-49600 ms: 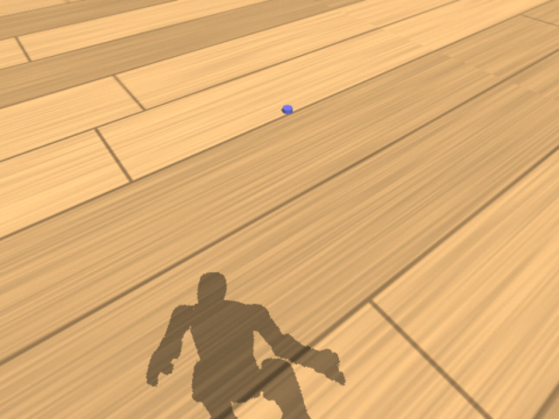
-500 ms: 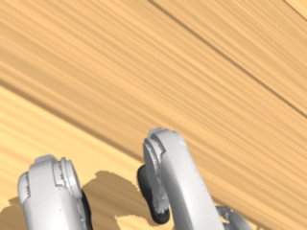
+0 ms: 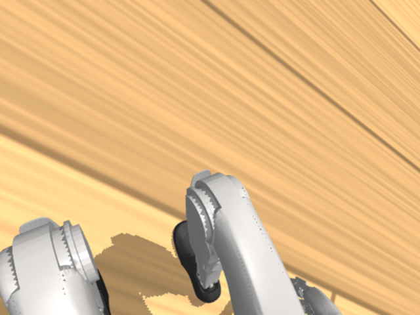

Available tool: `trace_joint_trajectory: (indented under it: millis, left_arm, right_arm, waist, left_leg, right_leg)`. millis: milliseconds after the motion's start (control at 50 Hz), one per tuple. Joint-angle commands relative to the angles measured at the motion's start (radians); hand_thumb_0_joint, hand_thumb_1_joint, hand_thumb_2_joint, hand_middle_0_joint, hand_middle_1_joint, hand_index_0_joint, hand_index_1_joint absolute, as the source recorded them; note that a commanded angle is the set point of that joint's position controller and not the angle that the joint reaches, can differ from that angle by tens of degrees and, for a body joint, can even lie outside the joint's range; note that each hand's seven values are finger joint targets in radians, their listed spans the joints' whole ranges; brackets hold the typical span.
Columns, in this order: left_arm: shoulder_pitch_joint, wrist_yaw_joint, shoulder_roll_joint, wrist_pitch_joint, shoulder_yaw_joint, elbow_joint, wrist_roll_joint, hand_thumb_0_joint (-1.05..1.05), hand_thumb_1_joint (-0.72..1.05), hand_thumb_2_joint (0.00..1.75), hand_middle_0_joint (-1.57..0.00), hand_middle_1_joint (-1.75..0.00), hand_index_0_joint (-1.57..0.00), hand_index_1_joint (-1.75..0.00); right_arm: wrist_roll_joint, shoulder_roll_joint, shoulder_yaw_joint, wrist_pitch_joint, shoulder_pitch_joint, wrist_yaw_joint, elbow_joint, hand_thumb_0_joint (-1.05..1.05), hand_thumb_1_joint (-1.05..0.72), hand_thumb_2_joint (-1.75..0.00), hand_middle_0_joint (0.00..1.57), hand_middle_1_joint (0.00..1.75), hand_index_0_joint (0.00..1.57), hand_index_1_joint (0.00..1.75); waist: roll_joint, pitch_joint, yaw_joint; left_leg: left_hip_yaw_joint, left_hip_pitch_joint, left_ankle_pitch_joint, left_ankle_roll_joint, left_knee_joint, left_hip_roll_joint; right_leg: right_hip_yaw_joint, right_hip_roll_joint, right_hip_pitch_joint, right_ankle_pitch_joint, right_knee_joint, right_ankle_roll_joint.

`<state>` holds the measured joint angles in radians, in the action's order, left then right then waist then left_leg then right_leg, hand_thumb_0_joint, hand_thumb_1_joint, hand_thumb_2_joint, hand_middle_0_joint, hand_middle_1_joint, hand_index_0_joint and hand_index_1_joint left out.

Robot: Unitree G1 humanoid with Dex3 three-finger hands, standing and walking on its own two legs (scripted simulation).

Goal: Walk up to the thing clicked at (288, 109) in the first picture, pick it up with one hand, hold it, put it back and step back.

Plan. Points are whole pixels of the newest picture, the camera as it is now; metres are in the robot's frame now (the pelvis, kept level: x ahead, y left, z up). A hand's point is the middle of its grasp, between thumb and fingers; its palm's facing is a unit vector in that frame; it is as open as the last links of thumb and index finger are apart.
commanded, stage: rest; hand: left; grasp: from above
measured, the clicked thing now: out of the picture +0.49 +0.34 -0.24
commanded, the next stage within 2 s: open in 1.10 s
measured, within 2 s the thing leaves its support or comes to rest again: rests again in 1.04 s
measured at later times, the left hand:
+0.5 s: hand out of the picture +0.47 +0.32 -0.24, palm faces -0.44 -0.14 -0.89, open 7.4 cm
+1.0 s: hand out of the picture +0.48 +0.32 -0.26, palm faces -0.43 -0.14 -0.89, open 7.4 cm
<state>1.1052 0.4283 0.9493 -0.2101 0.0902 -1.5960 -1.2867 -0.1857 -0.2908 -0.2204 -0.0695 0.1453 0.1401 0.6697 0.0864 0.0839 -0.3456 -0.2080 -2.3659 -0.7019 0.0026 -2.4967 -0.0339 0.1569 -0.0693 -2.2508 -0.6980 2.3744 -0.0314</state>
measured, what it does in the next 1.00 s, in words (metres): stands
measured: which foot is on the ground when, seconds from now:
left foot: down 0.00-1.00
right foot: down 0.00-1.00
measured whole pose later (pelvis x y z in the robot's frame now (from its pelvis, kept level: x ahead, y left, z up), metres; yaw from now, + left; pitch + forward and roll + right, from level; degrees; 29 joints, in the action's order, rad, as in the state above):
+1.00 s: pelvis +0.00 +0.01 -0.01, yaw -4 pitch +28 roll -15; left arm 1.15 0.57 1.09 -0.20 0.08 -1.75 -1.27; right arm -0.24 -0.34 -0.36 -0.18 0.08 0.19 0.61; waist 0.17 0.19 -0.41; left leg -0.27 -2.35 -0.72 0.00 -2.55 -0.05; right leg 0.21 -0.10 -2.22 -0.68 2.37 -0.05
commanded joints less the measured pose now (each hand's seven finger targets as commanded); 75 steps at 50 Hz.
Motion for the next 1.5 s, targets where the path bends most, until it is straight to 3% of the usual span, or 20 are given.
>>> trace_joint_trajectory:
  millis: [0,140,180,240,280,400,460,480,580,820,860,880,1080,1180,1280,1400,1420,1440,1460,1480]
  left_arm:
    - [0.311,0.059,0.229,0.011,0.009,0.104,0.018,0.00,0.73,0.54,-0.95,-0.75,-1.03,-0.67]
    - [0.312,0.087,0.297,0.010,0.022,0.091,0.030,0.00,0.74,0.53,-0.96,-0.74,-1.04,-0.66]
    - [0.292,0.093,0.280,0.012,0.008,0.044,0.026,0.00,0.74,0.48,-0.95,-0.74,-1.04,-0.65]
    - [0.318,0.103,0.325,0.007,0.022,0.074,0.013,0.00,0.76,0.51,-0.99,-0.71,-1.06,-0.63]
    - [0.302,0.111,0.289,0.012,-0.001,0.055,0.019,0.00,0.77,0.50,-1.00,-0.71,-1.07,-0.63]
    - [0.298,0.131,0.322,0.016,0.025,0.020,0.019,0.00,0.79,0.53,-1.01,-0.72,-1.08,-0.64]
    - [0.290,0.135,0.322,0.015,0.014,0.014,0.017,0.00,0.77,0.53,-1.01,-0.70,-1.08,-0.63]
    - [0.295,0.132,0.300,0.014,-0.008,0.004,0.013,0.00,0.79,0.54,-1.02,-0.72,-1.09,-0.65]
    - [0.303,0.144,0.325,0.006,0.002,-0.004,0.019,0.00,0.77,0.54,-1.00,-0.71,-1.07,-0.64]
    - [0.277,0.179,0.343,0.004,-0.016,-0.044,0.029,0.00,0.72,0.51,-0.96,-0.71,-1.03,-0.64]
    - [0.288,0.186,0.367,0.006,0.007,-0.039,0.033,0.00,0.71,0.52,-0.96,-0.71,-1.03,-0.64]
    - [0.285,0.180,0.344,0.009,-0.019,-0.042,0.027,0.00,0.71,0.52,-0.97,-0.71,-1.03,-0.64]
    - [0.292,0.174,0.376,0.011,-0.004,-0.038,0.038,0.00,0.65,0.51,-0.92,-0.70,-0.99,-0.63]
    - [0.285,0.175,0.365,0.000,-0.029,-0.038,0.055,0.00,0.65,0.50,-0.92,-0.70,-0.98,-0.63]
    - [0.316,0.175,0.390,-0.007,-0.031,0.018,0.043,0.00,0.25,0.44,-0.52,-0.69,-0.58,-0.62]
    - [0.287,0.180,0.396,0.001,-0.016,-0.039,0.039,0.00,-0.14,0.62,-0.34,-0.83,-0.39,-0.78]
    - [0.299,0.173,0.360,0.001,-0.050,-0.015,0.039,0.00,-0.17,0.65,-0.31,-0.86,-0.36,-0.81]
    - [0.262,0.180,0.389,0.007,-0.019,-0.062,0.044,0.00,-0.20,0.68,-0.29,-0.88,-0.34,-0.83]
    - [0.318,0.175,0.389,0.003,-0.025,0.026,0.040,0.00,-0.22,0.70,-0.26,-0.90,-0.31,-0.86]
    - [0.267,0.178,0.391,0.011,-0.018,-0.049,0.040,0.00,-0.26,0.72,-0.24,-0.92,-0.29,-0.88]
  right_arm:
    - [-0.004,-0.303,0.073,-0.016,0.211,-0.007,0.002,0.00,-0.90,-0.89,0.20,0.30,0.20,0.30]
    - [-0.016,-0.313,0.041,-0.037,0.197,-0.002,-0.008,0.00,-0.90,-0.89,0.20,0.30,0.20,0.30]
    - [-0.016,-0.321,0.037,-0.044,0.187,-0.002,-0.007,0.00,-0.90,-0.89,0.20,0.30,0.20,0.30]
    - [-0.019,-0.332,0.031,-0.053,0.178,-0.001,-0.019,0.00,-0.90,-0.89,0.20,0.30,0.20,0.30]
    - [-0.021,-0.326,0.022,-0.057,0.176,0.004,-0.014,0.00,-0.90,-0.90,0.20,0.30,0.20,0.30]
    - [-0.032,-0.348,0.012,-0.070,0.171,0.009,-0.022,0.00,-0.90,-0.90,0.20,0.30,0.20,0.30]
    - [-0.036,-0.353,0.006,-0.076,0.159,0.012,-0.026,0.00,-0.90,-0.90,0.20,0.30,0.20,0.30]
    - [-0.037,-0.351,-0.001,-0.079,0.156,0.017,-0.035,0.00,-0.90,-0.90,0.20,0.30,0.20,0.30]
    - [-0.040,-0.362,-0.008,-0.090,0.157,0.023,-0.030,0.00,-0.90,-0.90,0.20,0.30,0.20,0.30]
    - [-0.050,-0.369,-0.037,-0.108,0.131,0.037,-0.038,0.00,-0.90,-0.90,0.20,0.30,0.20,0.30]
    - [-0.049,-0.378,-0.039,-0.108,0.136,0.036,-0.036,0.00,-0.90,-0.90,0.20,0.30,0.20,0.30]
    - [-0.051,-0.374,-0.042,-0.111,0.132,0.039,-0.040,0.00,-0.90,-0.90,0.20,0.30,0.20,0.30]
    - [-0.048,-0.391,-0.054,-0.126,0.116,0.042,-0.050,0.00,-0.90,-0.90,0.20,0.30,0.20,0.30]
    - [-0.046,-0.396,-0.058,-0.130,0.120,0.044,-0.055,0.00,-0.90,-0.90,0.20,0.30,0.20,0.30]
    - [-0.051,-0.398,-0.064,-0.128,0.119,0.042,-0.054,0.00,-0.90,-0.90,0.20,0.30,0.20,0.30]
    - [-0.051,-0.402,-0.062,-0.125,0.119,0.044,-0.045,0.00,-0.90,-0.90,0.20,0.30,0.20,0.30]
    - [-0.050,-0.399,-0.061,-0.127,0.116,0.046,-0.055,0.00,-0.90,-0.90,0.20,0.30,0.20,0.30]
    - [-0.055,-0.404,-0.063,-0.123,0.115,0.044,-0.056,0.00,-0.90,-0.90,0.20,0.30,0.20,0.30]
    - [-0.048,-0.408,-0.062,-0.125,0.127,0.047,-0.059,0.00,-0.90,-0.90,0.20,0.30,0.20,0.30]
    - [-0.054,-0.399,-0.064,-0.123,0.116,0.045,-0.054,0.00,-0.90,-0.90,0.20,0.30,0.20,0.30]
  waist:
    - [-0.482,-0.672,-0.036]
    - [-0.450,-0.680,-0.041]
    - [-0.473,-0.622,-0.047]
    - [-0.496,-0.641,-0.050]
    - [-0.521,-0.628,-0.055]
    - [-0.501,-0.597,-0.073]
    - [-0.526,-0.593,-0.074]
    - [-0.520,-0.582,-0.093]
    - [-0.513,-0.557,-0.102]
    - [-0.498,-0.561,-0.096]
    - [-0.493,-0.553,-0.102]
    - [-0.512,-0.544,-0.111]
    - [-0.507,-0.507,-0.117]
    - [-0.487,-0.519,-0.122]
    - [-0.535,-0.557,-0.114]
    - [-0.532,-0.515,-0.117]
    - [-0.539,-0.493,-0.125]
    - [-0.506,-0.508,-0.124]
    - [-0.543,-0.536,-0.121]
    - [-0.531,-0.525,-0.115]
  left_leg:
    - [0.079,0.549,0.248,-0.017,0.235,-0.013]
    - [0.082,0.486,0.255,-0.029,0.202,-0.024]
    - [0.075,0.496,0.230,-0.019,0.217,-0.019]
    - [0.065,0.521,0.220,-0.016,0.219,-0.025]
    - [0.062,0.535,0.238,-0.014,0.219,-0.026]
    - [0.049,0.527,0.237,-0.011,0.217,-0.030]
    - [0.042,0.551,0.239,-0.007,0.217,-0.033]
    - [0.046,0.534,0.239,-0.010,0.211,-0.031]
    - [0.037,0.527,0.236,-0.009,0.205,-0.034]
    - [0.032,0.507,0.259,-0.012,0.191,-0.043]
    - [0.026,0.508,0.252,-0.012,0.194,-0.045]
    - [0.031,0.516,0.261,-0.012,0.193,-0.043]
    - [0.007,0.525,0.226,-0.006,0.204,-0.048]
    - [0.018,0.505,0.243,-0.011,0.190,-0.049]
    - [0.013,0.548,0.269,-0.005,0.189,-0.053]
    - [-0.004,0.548,0.243,0.001,0.213,-0.056]
    - [0.002,0.540,0.248,0.000,0.209,-0.054]
    - [0.002,0.528,0.238,-0.003,0.213,-0.056]
    - [0.001,0.552,0.273,-0.001,0.206,-0.054]
    - [0.001,0.553,0.271,0.001,0.215,-0.057]
  right_leg:
    - [0.088,-0.036,0.334,0.306,-0.208,0.059]
    - [0.075,-0.048,0.436,0.340,-0.223,0.044]
    - [0.094,-0.044,0.367,0.298,-0.211,0.057]
    - [0.099,-0.048,0.372,0.290,-0.203,0.058]
    - [0.102,-0.050,0.373,0.307,-0.197,0.058]
    - [0.118,-0.051,0.360,0.304,-0.199,0.056]
    - [0.122,-0.051,0.355,0.307,-0.194,0.057]
    - [0.120,-0.053,0.367,0.313,-0.193,0.056]
    - [0.125,-0.052,0.357,0.311,-0.192,0.054]
    - [0.129,-0.066,0.412,0.348,-0.200,0.047]
    - [0.136,-0.064,0.401,0.337,-0.202,0.046]
    - [0.130,-0.066,0.411,0.345,-0.200,0.049]
    - [0.141,-0.057,0.376,0.309,-0.194,0.049]
    - [0.136,-0.067,0.417,0.332,-0.210,0.045]
    - [0.140,-0.067,0.425,0.349,-0.203,0.047]
    - [0.152,-0.064,0.386,0.320,-0.200,0.050]
    - [0.147,-0.066,0.383,0.327,-0.201,0.051]
    - [0.147,-0.069,0.420,0.326,-0.215,0.048]
    - [0.148,-0.063,0.406,0.350,-0.202,0.047]
    - [0.147,-0.067,0.417,0.347,-0.204,0.050]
